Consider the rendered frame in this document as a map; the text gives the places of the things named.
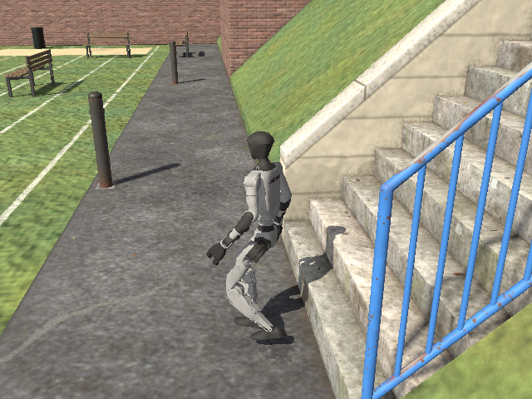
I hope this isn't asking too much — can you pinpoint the right robot forearm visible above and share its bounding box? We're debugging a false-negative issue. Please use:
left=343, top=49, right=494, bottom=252
left=273, top=199, right=291, bottom=225

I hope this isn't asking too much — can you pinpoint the right robot upper arm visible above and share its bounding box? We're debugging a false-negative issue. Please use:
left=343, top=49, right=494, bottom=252
left=272, top=162, right=292, bottom=203

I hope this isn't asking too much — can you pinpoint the right robot hand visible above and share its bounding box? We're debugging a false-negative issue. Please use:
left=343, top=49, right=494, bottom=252
left=273, top=223, right=283, bottom=243

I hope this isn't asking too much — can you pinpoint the left robot thigh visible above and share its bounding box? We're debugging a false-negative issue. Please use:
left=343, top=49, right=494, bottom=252
left=226, top=239, right=267, bottom=296

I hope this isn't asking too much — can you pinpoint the right robot foot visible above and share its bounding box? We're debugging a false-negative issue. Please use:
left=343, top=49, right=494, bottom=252
left=234, top=317, right=263, bottom=329

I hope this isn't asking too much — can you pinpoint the left robot upper arm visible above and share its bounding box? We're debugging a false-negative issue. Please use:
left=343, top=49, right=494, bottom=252
left=244, top=172, right=261, bottom=223

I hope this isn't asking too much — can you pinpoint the left robot hand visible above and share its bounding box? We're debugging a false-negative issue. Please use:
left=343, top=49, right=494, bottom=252
left=206, top=243, right=227, bottom=265

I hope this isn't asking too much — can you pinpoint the left robot forearm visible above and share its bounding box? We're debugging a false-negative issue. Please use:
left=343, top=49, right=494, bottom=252
left=220, top=212, right=254, bottom=249

